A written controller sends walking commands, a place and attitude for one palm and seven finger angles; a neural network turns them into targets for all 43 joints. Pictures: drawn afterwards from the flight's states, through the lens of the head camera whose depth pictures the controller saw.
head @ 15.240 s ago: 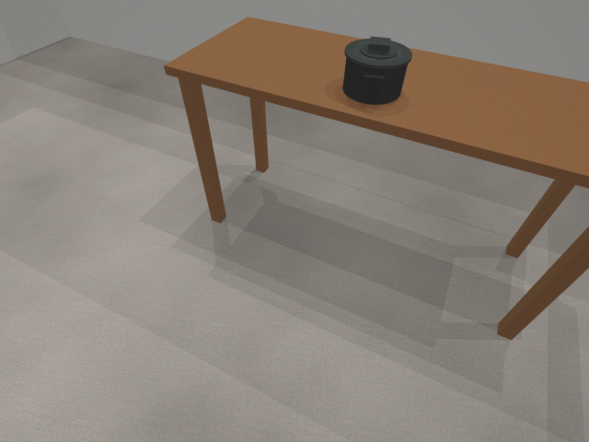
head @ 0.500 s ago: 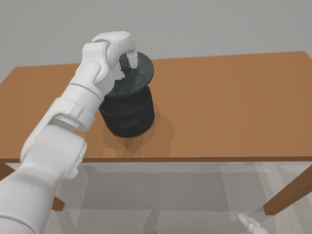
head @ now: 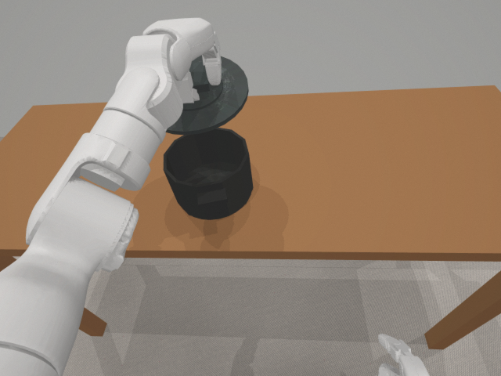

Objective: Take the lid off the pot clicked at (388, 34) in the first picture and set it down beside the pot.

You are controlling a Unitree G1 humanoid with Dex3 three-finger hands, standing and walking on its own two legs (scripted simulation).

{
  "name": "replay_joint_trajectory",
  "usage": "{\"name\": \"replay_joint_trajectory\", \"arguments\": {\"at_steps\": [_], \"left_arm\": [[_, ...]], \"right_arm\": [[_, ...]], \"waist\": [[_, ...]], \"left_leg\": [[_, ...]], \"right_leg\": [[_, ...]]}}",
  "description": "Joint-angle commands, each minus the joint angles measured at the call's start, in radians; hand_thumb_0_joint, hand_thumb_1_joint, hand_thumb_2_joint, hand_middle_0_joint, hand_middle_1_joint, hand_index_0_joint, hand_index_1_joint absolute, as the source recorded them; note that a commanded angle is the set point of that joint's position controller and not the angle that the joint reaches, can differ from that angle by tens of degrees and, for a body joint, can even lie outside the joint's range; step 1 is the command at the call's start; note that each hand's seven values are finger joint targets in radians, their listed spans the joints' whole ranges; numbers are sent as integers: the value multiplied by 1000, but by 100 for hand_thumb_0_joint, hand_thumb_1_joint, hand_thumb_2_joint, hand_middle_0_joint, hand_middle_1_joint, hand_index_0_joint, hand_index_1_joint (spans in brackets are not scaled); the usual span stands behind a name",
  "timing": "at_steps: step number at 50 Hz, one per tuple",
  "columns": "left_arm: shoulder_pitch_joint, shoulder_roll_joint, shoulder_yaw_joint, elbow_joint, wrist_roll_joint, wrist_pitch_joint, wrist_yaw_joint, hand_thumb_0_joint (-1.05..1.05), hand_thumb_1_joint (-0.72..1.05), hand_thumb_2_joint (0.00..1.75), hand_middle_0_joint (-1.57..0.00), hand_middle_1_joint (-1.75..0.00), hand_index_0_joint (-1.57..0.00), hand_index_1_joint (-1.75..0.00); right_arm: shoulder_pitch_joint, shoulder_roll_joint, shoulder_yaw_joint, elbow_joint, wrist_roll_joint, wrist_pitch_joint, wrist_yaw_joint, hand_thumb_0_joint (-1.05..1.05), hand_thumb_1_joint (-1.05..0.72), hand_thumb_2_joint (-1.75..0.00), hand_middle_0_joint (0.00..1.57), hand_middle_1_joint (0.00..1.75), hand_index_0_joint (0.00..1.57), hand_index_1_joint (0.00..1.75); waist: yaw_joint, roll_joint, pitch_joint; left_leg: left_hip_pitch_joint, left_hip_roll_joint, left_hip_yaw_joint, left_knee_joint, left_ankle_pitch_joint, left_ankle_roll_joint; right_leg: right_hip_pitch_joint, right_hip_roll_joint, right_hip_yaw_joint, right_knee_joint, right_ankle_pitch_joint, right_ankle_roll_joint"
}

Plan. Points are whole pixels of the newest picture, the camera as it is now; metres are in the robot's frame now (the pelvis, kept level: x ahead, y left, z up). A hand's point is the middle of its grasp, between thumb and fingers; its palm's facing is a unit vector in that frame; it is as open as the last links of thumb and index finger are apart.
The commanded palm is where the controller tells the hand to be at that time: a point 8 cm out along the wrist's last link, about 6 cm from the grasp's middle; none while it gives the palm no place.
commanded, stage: lift the lid straight up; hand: left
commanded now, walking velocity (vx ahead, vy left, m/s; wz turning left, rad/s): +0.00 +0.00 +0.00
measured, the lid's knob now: (189, 78) +0.51 +0.08 +0.24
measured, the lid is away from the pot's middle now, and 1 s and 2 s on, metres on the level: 0.01 0.08 0.19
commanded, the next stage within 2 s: move the lid sideways beside the pot in 0.30 s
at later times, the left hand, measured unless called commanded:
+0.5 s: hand (192, 68) +0.47 +0.07 +0.27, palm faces -0.12 +0.00 -0.99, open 7.2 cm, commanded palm +0.45 +0.10 +0.33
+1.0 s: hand (130, 82) +0.46 +0.15 +0.27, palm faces -0.18 -0.01 -0.98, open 7.1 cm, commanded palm +0.45 +0.17 +0.33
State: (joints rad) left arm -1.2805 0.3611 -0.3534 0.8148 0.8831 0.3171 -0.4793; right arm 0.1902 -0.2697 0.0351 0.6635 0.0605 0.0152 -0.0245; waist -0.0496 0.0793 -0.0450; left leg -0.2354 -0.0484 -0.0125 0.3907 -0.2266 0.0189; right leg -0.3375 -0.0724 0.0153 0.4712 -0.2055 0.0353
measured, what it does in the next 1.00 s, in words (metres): stands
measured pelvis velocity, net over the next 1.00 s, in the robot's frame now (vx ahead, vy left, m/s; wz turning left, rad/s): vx -0.01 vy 0.00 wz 0.00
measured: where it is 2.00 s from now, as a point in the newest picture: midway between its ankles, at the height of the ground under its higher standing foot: outside the picture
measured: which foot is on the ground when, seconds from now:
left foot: down 0.00-1.00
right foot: down 0.00-1.00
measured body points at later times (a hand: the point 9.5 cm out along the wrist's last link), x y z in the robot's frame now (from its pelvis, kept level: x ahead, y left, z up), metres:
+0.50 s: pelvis +0.01 +0.00 +0.00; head +0.02 -0.04 +0.45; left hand +0.47 +0.07 +0.32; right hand +0.14 -0.24 -0.12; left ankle -0.02 +0.11 -0.74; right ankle +0.02 -0.14 -0.74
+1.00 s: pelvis -0.01 +0.00 +0.00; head +0.01 -0.03 +0.45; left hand +0.46 +0.15 +0.32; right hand +0.14 -0.25 -0.11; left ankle -0.02 +0.11 -0.74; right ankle +0.02 -0.14 -0.74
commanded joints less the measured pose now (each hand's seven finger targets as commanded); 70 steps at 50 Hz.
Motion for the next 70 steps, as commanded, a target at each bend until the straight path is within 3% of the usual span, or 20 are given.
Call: {"name": "replay_joint_trajectory", "arguments": {"at_steps": [1, 8, 9, 13, 24, 28, 29, 31, 38, 39, 43, 48, 49, 53, 55, 59, 60, 64, 66, 70], "left_arm": [[-719, 250, 119, -236, 41, -3, 60, 0, 54, 113, -71, -89, -91, -104], [-621, 229, 124, -177, 27, 7, 53, 0, 54, 113, -71, -89, -91, -104], [-647, 290, 167, -208, 51, 5, 53, 0, 54, 113, -71, -89, -91, -104], [-647, 212, 105, -265, 19, 6, 48, 0, 54, 113, -71, -89, -91, -104], [-641, 337, 201, -313, 69, 15, 71, 0, 54, 113, -71, -89, -91, -104], [-528, 290, 170, -270, 43, 27, 56, 0, 54, 113, -71, -89, -91, -104], [-537, 365, 222, -278, 66, 29, 53, 0, 54, 113, -71, -89, -91, -104], [-560, 291, 141, -272, 71, 35, 34, 0, 54, 113, -71, -89, -91, -104], [-570, 371, 177, -358, 40, 11, 5, 0, 54, 113, -71, -89, -91, -104], [-584, 429, 222, -347, 59, 11, 2, 0, 54, 113, -71, -89, -91, -104], [-582, 365, 146, -379, 33, -8, -12, 0, 54, 113, -71, -89, -91, -104], [-573, 394, 154, -285, 32, -22, -20, 0, 54, 113, -71, -89, -91, -104], [-613, 477, 220, -317, 56, -33, -14, 0, 54, 113, -71, -89, -91, -104], [-609, 378, 121, -308, 40, -58, -18, 0, 54, 113, -71, -89, -91, -104], [-620, 493, 220, -267, 66, -62, -17, 0, 54, 113, -71, -89, -91, -104], [-607, 495, 222, -314, 64, -80, -20, 0, 54, 113, -71, -89, -91, -104], [-589, 456, 191, -257, 67, -72, -28, 0, 54, 113, -71, -89, -91, -104], [-564, 553, 271, -324, 74, -82, -24, 0, 54, 113, -71, -89, -91, -104], [-535, 490, 215, -228, 79, -69, -36, 0, 54, 113, -71, -89, -91, -104], [-562, 616, 307, -321, 92, -86, -31, 0, 54, 113, -71, -89, -91, -104]], "right_arm": [[-66, -93, -28, -129, -2, -52, -4, 0, -90, -90, 20, 30, 20, 30], [-64, -110, -34, -133, -2, -35, 4, 0, -90, -90, 20, 30, 20, 30], [-65, -105, -29, -135, -6, -33, 5, 0, -90, -90, 20, 30, 20, 30], [-75, -108, -38, -147, 2, -28, 11, 0, -90, -90, 20, 30, 20, 30], [-90, -97, -34, -148, -5, -28, 17, 0, -90, -90, 20, 30, 20, 30], [-114, -111, -38, -160, 5, -7, 18, 0, -90, -90, 20, 30, 20, 30], [-115, -109, -30, -160, 2, -1, 15, 0, -90, -90, 20, 30, 20, 30], [-133, -102, -25, -167, 10, 7, 7, 0, -90, -90, 20, 30, 20, 30], [-118, -117, -36, -177, 14, -5, -5, 0, -90, -90, 20, 30, 20, 30], [-107, -112, -32, -169, 11, -6, -7, 0, -90, -90, 20, 30, 20, 30], [-111, -122, -38, -176, 17, -6, -7, 0, -90, -90, 20, 30, 20, 30], [-75, -135, -38, -151, 19, 2, -14, 0, -90, -90, 20, 30, 20, 30], [-65, -128, -37, -154, 14, -3, -15, 0, -90, -90, 20, 30, 20, 30], [-57, -129, -42, -155, 20, -7, -15, 0, -90, -90, 20, 30, 20, 30], [-46, -135, -38, -144, 15, -6, -19, 0, -90, -90, 20, 30, 20, 30], [-28, -133, -44, -148, 12, -10, -11, 0, -90, -90, 20, 30, 20, 30], [-29, -134, -43, -142, 17, -4, -11, 0, -90, -90, 20, 30, 20, 30], [-21, -142, -49, -154, 11, 1, -4, 0, -90, -90, 20, 30, 20, 30], [-16, -142, -47, -142, 20, 14, -5, 0, -90, -90, 20, 30, 20, 30], [-26, -149, -51, -166, 13, 17, -5, 0, -90, -90, 20, 30, 20, 30]], "waist": [[-2, -142, -457], [6, -162, -418], [17, -165, -462], [3, -146, -450], [34, -143, -514], [26, -177, -428], [39, -203, -452], [18, -187, -401], [9, -129, -434], [18, -156, -449], [-1, -91, -426], [-15, -99, -360], [-1, -99, -419], [-26, -39, -392], [-13, -68, -404], [-9, -47, -441], [-18, -57, -387], [4, -55, -467], [-14, -87, -373], [8, -71, -470]], "left_leg": [[131, -9, 4, -15, 292, 41], [100, -6, 10, -16, 297, 42], [108, -2, 13, -24, 304, 38], [133, -1, 9, -9, 330, 43], [142, 7, 12, -6, 420, 37], [105, 5, 27, -6, 362, 43], [88, 6, 29, -19, 339, 39], [84, 2, 38, -19, 307, 42], [131, -3, 22, -1, 302, 50], [117, -5, 20, -10, 291, 48], [149, -6, 17, 1, 286, 47], [116, -6, 10, -14, 218, 44], [120, -7, 10, -19, 223, 45], [149, -4, 0, -10, 235, 41], [120, -5, 1, -14, 226, 45], [152, 1, -10, -10, 310, 40], [133, 2, -9, -11, 287, 41], [149, 4, -9, -6, 359, 41], [115, 6, 1, -13, 319, 42], [130, 2, -1, 3, 379, 51]], "right_leg": [[226, 53, -52, -8, 337, -68], [223, 48, -54, -18, 342, -71], [250, 50, -51, -11, 344, -68], [227, 50, -53, -16, 355, -71], [294, 51, -46, 2, 419, -71], [262, 45, -52, -15, 397, -71], [294, 46, -48, -10, 387, -66], [246, 47, -53, -16, 355, -66], [246, 49, -48, -26, 346, -68], [270, 52, -46, -24, 341, -64], [221, 52, -50, -30, 319, -69], [185, 59, -61, -51, 256, -70], [228, 63, -53, -47, 258, -67], [175, 64, -62, -53, 241, -76], [206, 68, -61, -51, 248, -75], [222, 72, -62, -47, 292, -76], [191, 73, -72, -52, 272, -77], [246, 71, -60, -42, 321, -76], [204, 73, -72, -53, 300, -75], [274, 68, -57, -38, 364, -76]]}}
